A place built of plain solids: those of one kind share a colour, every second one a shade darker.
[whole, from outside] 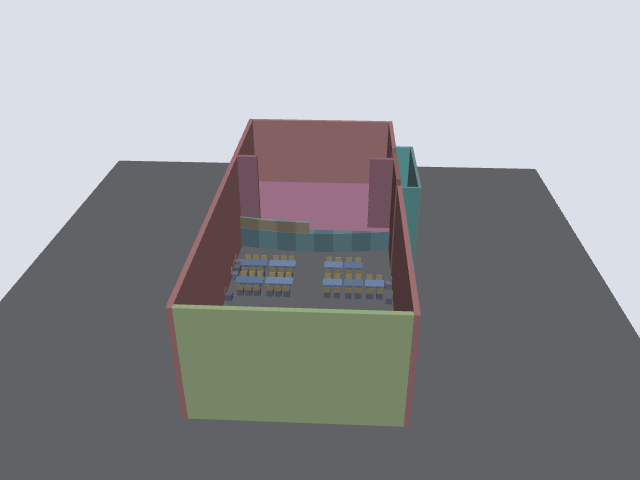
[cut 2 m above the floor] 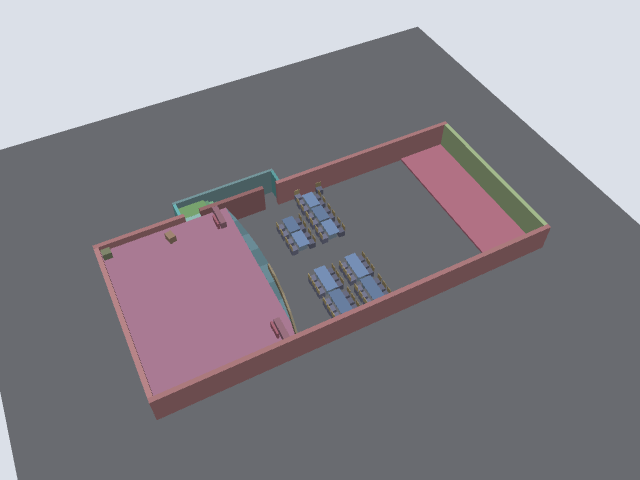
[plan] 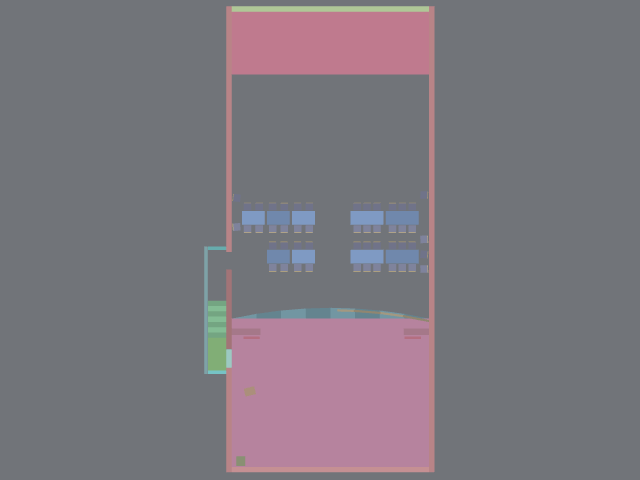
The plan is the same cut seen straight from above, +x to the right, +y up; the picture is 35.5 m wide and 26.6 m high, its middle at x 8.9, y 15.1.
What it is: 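A parish, school or music hall with a timber stage behind a plastered proscenium wall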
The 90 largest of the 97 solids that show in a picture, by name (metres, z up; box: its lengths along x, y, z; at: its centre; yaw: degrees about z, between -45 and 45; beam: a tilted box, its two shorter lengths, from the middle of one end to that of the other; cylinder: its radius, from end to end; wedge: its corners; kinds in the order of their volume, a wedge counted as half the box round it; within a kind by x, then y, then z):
{
 "boards_main_1": {"box": [10.93, 8.22, 1.57], "at": [9.48, 6.63, 0.73]},
 "wall_side_1": {"box": [0.3, 5.8, 6.97], "at": [3.86, 5.12, 3.43]},
 "wall_side_2": {"box": [0.3, 4.42, 6.97], "at": [3.86, 11.26, 3.43]},
 "wall_side_3": {"box": [0.3, 13.62, 6.97], "at": [3.86, 21.24, 3.43]},
 "wall_side_4": {"box": [0.3, 25.83, 6.97], "at": [15.09, 15.14, 3.43]},
 "wall_back_1": {"box": [10.93, 0.3, 6.97], "at": [9.48, 2.37, 3.43]},
 "wall_rear_1": {"box": [10.93, 0.3, 6.97], "at": [9.48, 27.9, 3.43]},
 "wall_pass_out_1": {"box": [0.2, 7.08, 6.97], "at": [2.59, 11.21, 3.43]},
 "floor_rear_1": {"box": [10.93, 3.48, 0.2], "at": [9.48, 26.01, 0.05]},
 "wall_pros_1": {"box": [1.6, 0.36, 5.45], "at": [4.81, 10.02, 4.19]},
 "wall_pros_2": {"box": [1.4, 0.36, 5.45], "at": [14.24, 10.02, 4.19]},
 "boards_fore_1": {"wedge": [[4.01, 10.75, -0.05], [4.01, 10.75, -0.05], [4.01, 10.75, 1.52], [4.01, 10.75, 1.52], [5.38, 10.75, -0.05], [5.38, 10.75, 1.52], [5.38, 11.01, -0.05], [5.38, 11.01, 1.52]]},
 "boards_fore_2": {"wedge": [[5.38, 10.75, -0.05], [5.38, 10.75, 1.52], [5.38, 11.01, -0.05], [5.38, 11.01, 1.52], [6.74, 10.75, -0.05], [6.74, 10.75, 1.52], [6.74, 11.19, -0.05], [6.74, 11.19, 1.52]]},
 "boards_fore_3": {"wedge": [[6.74, 10.75, -0.05], [6.74, 10.75, 1.52], [6.74, 11.19, -0.05], [6.74, 11.19, 1.52], [8.11, 10.75, -0.05], [8.11, 10.75, 1.52], [8.11, 11.3, -0.05], [8.11, 11.3, 1.52]]},
 "boards_fore_4": {"wedge": [[8.11, 10.75, -0.05], [8.11, 10.75, 1.52], [8.11, 11.3, -0.05], [8.11, 11.3, 1.52], [9.48, 10.75, -0.05], [9.48, 10.75, 1.52], [9.48, 11.34, -0.05], [9.48, 11.34, 1.52]]},
 "boards_fore_5": {"wedge": [[9.48, 10.75, -0.05], [9.48, 10.75, 1.52], [9.48, 11.34, -0.05], [9.48, 11.34, 1.52], [10.84, 10.75, -0.05], [10.84, 10.75, 1.52], [10.84, 11.3, -0.05], [10.84, 11.3, 1.52]]},
 "boards_fore_6": {"wedge": [[10.84, 10.75, -0.05], [10.84, 10.75, 1.52], [10.84, 11.3, -0.05], [10.84, 11.3, 1.52], [12.21, 10.75, -0.05], [12.21, 10.75, 1.52], [12.21, 11.19, -0.05], [12.21, 11.19, 1.52]]},
 "boards_fore_7": {"wedge": [[12.21, 10.75, -0.05], [12.21, 10.75, 1.52], [12.21, 11.19, -0.05], [12.21, 11.19, 1.52], [13.57, 10.75, -0.05], [13.57, 10.75, 1.52], [13.57, 11.01, -0.05], [13.57, 11.01, 1.52]]},
 "boards_fore_8": {"wedge": [[13.57, 10.75, -0.05], [13.57, 10.75, 1.52], [13.57, 11.01, -0.05], [13.57, 11.01, 1.52], [14.94, 10.75, -0.05], [14.94, 10.75, -0.05], [14.94, 10.75, 1.52], [14.94, 10.75, 1.52]]},
 "chair_seat_1": {"box": [0.42, 0.42, 0.45], "at": [4.28, 15.82, 0.23], "yaw": 3.6},
 "chair_seat_2": {"box": [0.42, 0.42, 0.45], "at": [4.28, 17.43, 0.23], "yaw": -5.7},
 "chair_seat_3": {"box": [0.42, 0.42, 0.45], "at": [4.89, 15.71, 0.23]},
 "chair_seat_4": {"box": [0.42, 0.42, 0.45], "at": [4.89, 16.95, 0.23]},
 "chair_seat_5": {"box": [0.42, 0.42, 0.45], "at": [5.53, 15.71, 0.23]},
 "chair_seat_6": {"box": [0.42, 0.42, 0.45], "at": [5.53, 16.95, 0.23]},
 "chair_seat_7": {"box": [0.42, 0.42, 0.45], "at": [6.28, 13.56, 0.23]},
 "chair_seat_8": {"box": [0.42, 0.42, 0.45], "at": [6.28, 14.8, 0.23]},
 "chair_seat_9": {"box": [0.42, 0.42, 0.45], "at": [6.28, 15.71, 0.23]},
 "chair_seat_10": {"box": [0.42, 0.42, 0.45], "at": [6.28, 16.95, 0.23]},
 "chair_seat_11": {"box": [0.42, 0.42, 0.45], "at": [6.92, 13.56, 0.23]},
 "chair_seat_12": {"box": [0.42, 0.42, 0.45], "at": [6.92, 14.8, 0.23]},
 "chair_seat_13": {"box": [0.42, 0.42, 0.45], "at": [6.92, 15.71, 0.23]},
 "chair_seat_14": {"box": [0.42, 0.42, 0.45], "at": [6.92, 16.95, 0.23]},
 "chair_seat_15": {"box": [0.42, 0.42, 0.45], "at": [7.67, 13.56, 0.23]},
 "chair_seat_16": {"box": [0.42, 0.42, 0.45], "at": [7.67, 14.8, 0.23]},
 "chair_seat_17": {"box": [0.42, 0.42, 0.45], "at": [7.67, 15.71, 0.23]},
 "chair_seat_18": {"box": [0.42, 0.42, 0.45], "at": [7.67, 16.95, 0.23]},
 "chair_seat_19": {"box": [0.42, 0.42, 0.45], "at": [8.31, 13.56, 0.23]},
 "chair_seat_20": {"box": [0.42, 0.42, 0.45], "at": [8.31, 14.8, 0.23]},
 "chair_seat_21": {"box": [0.42, 0.42, 0.45], "at": [8.31, 15.71, 0.23]},
 "chair_seat_22": {"box": [0.42, 0.42, 0.45], "at": [8.31, 16.95, 0.23]},
 "chair_seat_23": {"box": [0.42, 0.42, 0.45], "at": [10.96, 13.56, 0.23]},
 "chair_seat_24": {"box": [0.42, 0.42, 0.45], "at": [10.96, 14.8, 0.23]},
 "chair_seat_25": {"box": [0.42, 0.42, 0.45], "at": [10.96, 15.71, 0.23]},
 "chair_seat_26": {"box": [0.42, 0.42, 0.45], "at": [10.96, 16.95, 0.23]},
 "chair_seat_27": {"box": [0.42, 0.42, 0.45], "at": [11.51, 13.56, 0.23]},
 "chair_seat_28": {"box": [0.42, 0.42, 0.45], "at": [11.51, 14.8, 0.23]},
 "chair_seat_29": {"box": [0.42, 0.42, 0.45], "at": [11.51, 15.71, 0.23]},
 "chair_seat_30": {"box": [0.42, 0.42, 0.45], "at": [11.51, 16.95, 0.23]},
 "chair_seat_31": {"box": [0.42, 0.42, 0.45], "at": [12.06, 13.56, 0.23]},
 "chair_seat_32": {"box": [0.42, 0.42, 0.45], "at": [12.06, 14.8, 0.23]},
 "chair_seat_33": {"box": [0.42, 0.42, 0.45], "at": [12.06, 15.71, 0.23]},
 "chair_seat_34": {"box": [0.42, 0.42, 0.45], "at": [12.06, 16.95, 0.23]},
 "chair_seat_35": {"box": [0.42, 0.42, 0.45], "at": [12.91, 13.56, 0.23]},
 "chair_seat_36": {"box": [0.42, 0.42, 0.45], "at": [12.91, 14.8, 0.23]},
 "chair_seat_37": {"box": [0.42, 0.42, 0.45], "at": [12.91, 15.71, 0.23]},
 "chair_seat_38": {"box": [0.42, 0.42, 0.45], "at": [12.91, 16.95, 0.23]},
 "chair_seat_39": {"box": [0.42, 0.42, 0.45], "at": [13.46, 13.56, 0.23]},
 "chair_seat_40": {"box": [0.42, 0.42, 0.45], "at": [13.46, 14.8, 0.23]},
 "chair_seat_41": {"box": [0.42, 0.42, 0.45], "at": [13.46, 15.71, 0.23]},
 "chair_seat_42": {"box": [0.42, 0.42, 0.45], "at": [13.46, 16.95, 0.23]},
 "chair_seat_43": {"box": [0.42, 0.42, 0.45], "at": [14.01, 13.56, 0.23]},
 "chair_seat_44": {"box": [0.42, 0.42, 0.45], "at": [14.01, 14.8, 0.23]},
 "chair_seat_45": {"box": [0.42, 0.42, 0.45], "at": [14.01, 15.71, 0.23]},
 "chair_seat_46": {"box": [0.42, 0.42, 0.45], "at": [14.01, 16.95, 0.23]},
 "chair_seat_47": {"box": [0.42, 0.42, 0.45], "at": [14.67, 13.49, 0.23], "yaw": 1.7},
 "chair_seat_48": {"box": [0.42, 0.42, 0.45], "at": [14.67, 14.3, 0.23], "yaw": -4.8},
 "chair_seat_49": {"box": [0.42, 0.42, 0.45], "at": [14.67, 15.14, 0.23], "yaw": 1.8},
 "chair_seat_50": {"box": [0.42, 0.42, 0.45], "at": [14.67, 17.59, 0.23], "yaw": -1.6},
 "step_1": {"box": [1.02, 0.59, 1.38], "at": [3.2, 9.68, 0.64]},
 "step_2": {"box": [1.02, 0.59, 1.19], "at": [3.2, 9.98, 0.54]},
 "step_3": {"box": [1.02, 0.59, 1.0], "at": [3.2, 10.27, 0.45]},
 "step_4": {"box": [1.02, 0.59, 0.81], "at": [3.2, 10.56, 0.35]},
 "step_5": {"box": [1.02, 0.59, 0.62], "at": [3.2, 10.86, 0.26]},
 "step_6": {"box": [1.02, 0.59, 0.43], "at": [3.2, 11.15, 0.16]},
 "step_7": {"box": [1.02, 0.59, 0.24], "at": [3.2, 11.44, 0.07]},
 "boards_pass_1": {"box": [1.02, 1.82, 1.57], "at": [3.2, 8.78, 0.73]},
 "wall_pass_end_1": {"box": [1.02, 0.2, 6.97], "at": [3.2, 7.77, 3.43]},
 "wall_pass_end_2": {"box": [1.02, 0.2, 6.97], "at": [3.2, 14.65, 3.43]},
 "drape_1": {"box": [0.91, 0.14, 4.42], "at": [5.11, 9.69, 3.68]},
 "drape_2": {"box": [0.91, 0.14, 4.42], "at": [14.04, 9.69, 3.68]},
 "guard_dwarf_1": {"box": [1.05, 0.12, 0.89], "at": [10.37, 11.18, 1.91], "yaw": -1.5},
 "guard_dwarf_2": {"box": [1.49, 0.12, 0.89], "at": [11.51, 11.12, 1.91], "yaw": -4.6},
 "guard_dwarf_3": {"box": [1.49, 0.12, 0.89], "at": [12.87, 10.97, 1.91], "yaw": -7.7},
 "guard_dwarf_4": {"box": [1.47, 0.12, 0.89], "at": [14.22, 10.75, 1.91], "yaw": -10.8},
 "boards_sill_1": {"box": [0.3, 1.03, 1.57], "at": [3.86, 8.54, 0.73]},
 "stack_chairs_1": {"box": [0.5, 0.55, 1.01], "at": [4.51, 2.84, 2.02]},
 "crate_1": {"box": [0.6, 0.45, 0.79], "at": [5.01, 6.71, 1.91], "yaw": 13.7},
 "table_top_1": {"box": [1.83, 0.76, 0.04], "at": [11.51, 14.18, 0.72]},
 "table_top_2": {"box": [1.83, 0.76, 0.04], "at": [13.46, 14.18, 0.72]}
}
